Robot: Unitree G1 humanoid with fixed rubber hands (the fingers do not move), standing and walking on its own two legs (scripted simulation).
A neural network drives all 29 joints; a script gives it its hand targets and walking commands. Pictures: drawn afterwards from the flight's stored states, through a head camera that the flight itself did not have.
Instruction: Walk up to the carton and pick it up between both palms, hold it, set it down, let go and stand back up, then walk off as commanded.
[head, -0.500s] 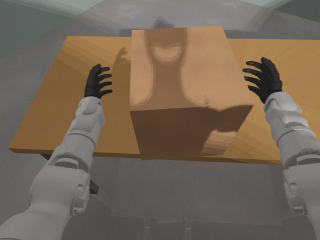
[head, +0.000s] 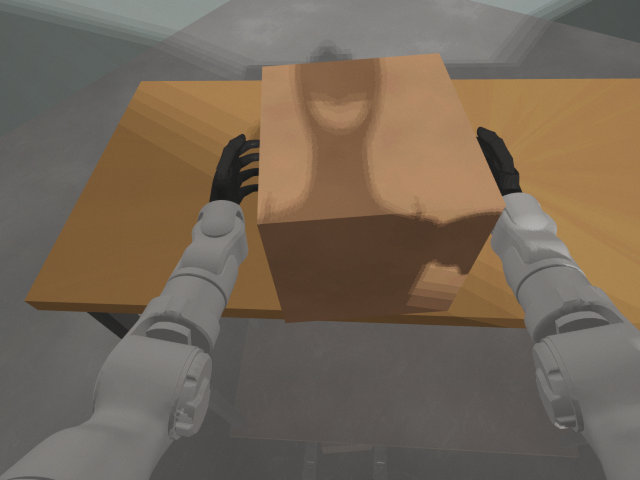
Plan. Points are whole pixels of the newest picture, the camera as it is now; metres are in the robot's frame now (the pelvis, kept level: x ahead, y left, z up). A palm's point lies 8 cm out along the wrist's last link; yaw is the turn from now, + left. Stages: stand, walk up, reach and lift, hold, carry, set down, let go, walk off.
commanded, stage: reach and lift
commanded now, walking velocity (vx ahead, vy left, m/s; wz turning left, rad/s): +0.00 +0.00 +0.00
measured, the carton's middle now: (359, 193) +0.48 +0.00 +0.05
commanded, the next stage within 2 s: none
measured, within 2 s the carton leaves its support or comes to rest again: leaves its support in 1.28 s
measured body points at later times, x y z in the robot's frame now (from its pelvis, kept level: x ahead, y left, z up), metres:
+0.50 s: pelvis +0.00 +0.00 +0.00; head +0.08 -0.01 +0.44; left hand +0.46 +0.17 +0.09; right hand +0.48 -0.16 +0.09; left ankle +0.00 +0.15 -0.73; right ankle +0.01 -0.11 -0.73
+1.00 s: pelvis +0.00 +0.00 +0.00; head +0.07 -0.01 +0.44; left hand +0.45 +0.17 +0.09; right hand +0.48 -0.16 +0.09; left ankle +0.00 +0.15 -0.73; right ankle +0.01 -0.11 -0.73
